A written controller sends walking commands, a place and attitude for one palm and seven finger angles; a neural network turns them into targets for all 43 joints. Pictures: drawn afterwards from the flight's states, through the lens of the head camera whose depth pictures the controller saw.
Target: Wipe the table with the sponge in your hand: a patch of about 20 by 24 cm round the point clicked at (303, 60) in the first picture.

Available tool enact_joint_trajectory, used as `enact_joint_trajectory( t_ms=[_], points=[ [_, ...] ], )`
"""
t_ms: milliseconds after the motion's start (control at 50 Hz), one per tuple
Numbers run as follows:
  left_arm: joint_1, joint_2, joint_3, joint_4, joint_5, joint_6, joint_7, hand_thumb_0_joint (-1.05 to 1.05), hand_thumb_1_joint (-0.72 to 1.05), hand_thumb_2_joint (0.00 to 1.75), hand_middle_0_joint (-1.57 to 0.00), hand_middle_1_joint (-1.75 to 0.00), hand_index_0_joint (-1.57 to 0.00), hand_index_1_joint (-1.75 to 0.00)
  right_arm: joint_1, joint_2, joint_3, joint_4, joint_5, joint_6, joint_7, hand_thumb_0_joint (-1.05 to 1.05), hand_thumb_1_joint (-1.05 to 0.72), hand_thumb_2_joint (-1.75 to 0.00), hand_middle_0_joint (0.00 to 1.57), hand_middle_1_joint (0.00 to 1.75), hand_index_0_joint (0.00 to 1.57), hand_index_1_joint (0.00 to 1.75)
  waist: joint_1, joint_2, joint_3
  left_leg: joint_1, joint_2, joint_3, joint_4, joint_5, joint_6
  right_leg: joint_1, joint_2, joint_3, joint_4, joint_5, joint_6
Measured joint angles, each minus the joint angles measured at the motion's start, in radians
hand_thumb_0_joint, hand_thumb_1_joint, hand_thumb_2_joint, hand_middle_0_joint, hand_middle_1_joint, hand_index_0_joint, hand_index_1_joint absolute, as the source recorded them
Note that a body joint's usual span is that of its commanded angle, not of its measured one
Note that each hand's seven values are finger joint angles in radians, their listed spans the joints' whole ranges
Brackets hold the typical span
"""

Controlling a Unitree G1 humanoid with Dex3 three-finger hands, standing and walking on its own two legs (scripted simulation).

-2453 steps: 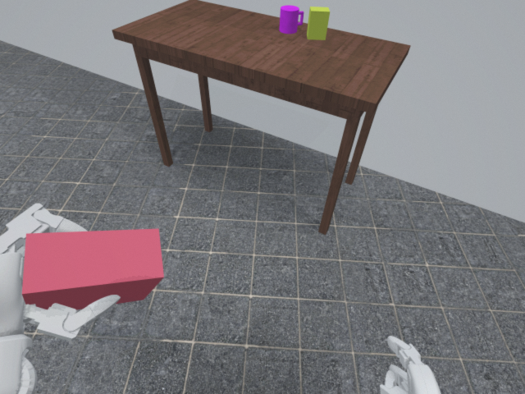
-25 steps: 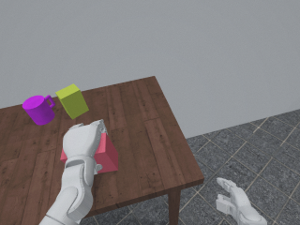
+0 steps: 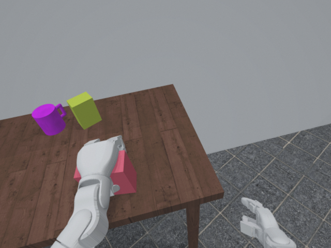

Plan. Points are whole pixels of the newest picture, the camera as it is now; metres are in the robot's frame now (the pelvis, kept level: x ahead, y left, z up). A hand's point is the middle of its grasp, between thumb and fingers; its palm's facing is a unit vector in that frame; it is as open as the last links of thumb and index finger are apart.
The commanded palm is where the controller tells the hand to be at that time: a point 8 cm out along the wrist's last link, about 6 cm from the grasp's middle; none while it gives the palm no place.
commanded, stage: slide across to the third lane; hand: left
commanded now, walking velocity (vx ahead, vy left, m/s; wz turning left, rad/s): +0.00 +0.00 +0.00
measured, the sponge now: (111, 178) +0.28 +0.19 +0.02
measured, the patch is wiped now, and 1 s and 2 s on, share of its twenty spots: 0.80 0.85 0.95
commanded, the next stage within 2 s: wipe forward along the third lane in 0.46 s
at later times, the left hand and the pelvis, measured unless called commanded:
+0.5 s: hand (132, 162) +0.29 +0.13 +0.08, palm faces +0.05 -0.09 -0.99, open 9.9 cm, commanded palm +0.26 +0.11 +0.13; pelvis -0.01 -0.01 +0.00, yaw +1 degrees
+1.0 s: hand (138, 152) +0.32 +0.12 +0.08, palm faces +0.02 -0.08 -1.00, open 10.0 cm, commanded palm +0.31 +0.13 +0.11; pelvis -0.03 -0.02 +0.00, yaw +1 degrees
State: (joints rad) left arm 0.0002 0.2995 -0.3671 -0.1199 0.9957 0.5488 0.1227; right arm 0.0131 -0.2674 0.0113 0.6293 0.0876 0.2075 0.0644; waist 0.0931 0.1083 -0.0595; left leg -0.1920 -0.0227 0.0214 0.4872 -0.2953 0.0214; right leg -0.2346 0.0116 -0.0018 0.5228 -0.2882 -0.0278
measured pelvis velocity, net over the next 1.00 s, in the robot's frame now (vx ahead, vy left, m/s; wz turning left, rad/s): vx -0.03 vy -0.02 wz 0.01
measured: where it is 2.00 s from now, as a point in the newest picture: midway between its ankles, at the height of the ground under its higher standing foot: outside the picture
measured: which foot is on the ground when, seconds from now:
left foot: down 0.00-1.00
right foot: down 0.00-1.00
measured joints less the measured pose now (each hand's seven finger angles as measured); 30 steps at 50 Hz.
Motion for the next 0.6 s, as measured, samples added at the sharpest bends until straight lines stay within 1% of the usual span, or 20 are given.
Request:
enact_joint_trajectory(
  t_ms=[100, 220, 420, 520, 600],
  points=[
    [-0.038, -0.012, -0.039, 0.029, 0.006, 0.010, -0.016, 0.02, -0.48, 1.04, -0.64, -1.43, -0.76, -1.32, -0.007, 0.000, -0.001, 0.009, 0.002, 0.000, 0.003, 0.01, -0.91, -0.90, 0.20, 0.30, 0.19, 0.30, 0.001, 0.007, 0.003, 0.008, -0.002, -0.005, -0.007, 0.008, -0.001, 0.008, -0.002, -0.004, -0.002, 0.004, -0.001],
    [-0.116, -0.034, -0.080, 0.109, 0.008, 0.013, -0.027, 0.01, -0.49, 1.05, -0.66, -1.42, -0.78, -1.31, -0.022, 0.006, 0.003, 0.027, 0.005, -0.003, 0.000, 0.01, -0.91, -0.90, 0.20, 0.30, 0.20, 0.30, 0.008, 0.009, 0.005, 0.008, -0.003, -0.012, -0.013, 0.020, -0.005, 0.008, -0.004, -0.011, -0.004, 0.010, -0.004],
    [-0.218, -0.076, -0.129, 0.214, 0.004, 0.026, -0.019, 0.01, -0.50, 1.05, -0.68, -1.40, -0.80, -1.29, -0.032, 0.012, 0.001, 0.048, 0.008, -0.006, 0.013, 0.01, -0.91, -0.90, 0.20, 0.30, 0.20, 0.30, 0.014, 0.005, -0.004, -0.006, -0.003, -0.026, -0.010, 0.030, -0.011, -0.001, -0.004, -0.026, -0.001, 0.015, -0.011],
    [-0.248, -0.092, -0.148, 0.250, -0.004, 0.023, -0.014, 0.01, -0.50, 1.05, -0.69, -1.40, -0.80, -1.29, -0.035, 0.016, 0.002, 0.054, 0.007, -0.002, 0.016, 0.01, -0.91, -0.90, 0.20, 0.30, 0.20, 0.30, 0.009, 0.002, -0.009, -0.007, 0.000, -0.026, -0.009, 0.031, -0.014, -0.004, -0.001, -0.026, 0.001, 0.017, -0.014],
    [-0.242, -0.096, -0.131, 0.263, -0.014, 0.012, -0.003, 0.01, -0.50, 1.05, -0.69, -1.40, -0.80, -1.29, -0.034, 0.019, 0.004, 0.054, 0.005, 0.005, 0.015, 0.01, -0.91, -0.90, 0.20, 0.30, 0.20, 0.30, 0.003, -0.002, -0.013, -0.003, 0.005, -0.020, -0.015, 0.033, -0.017, -0.003, 0.005, -0.019, -0.004, 0.020, -0.016]
  ],
)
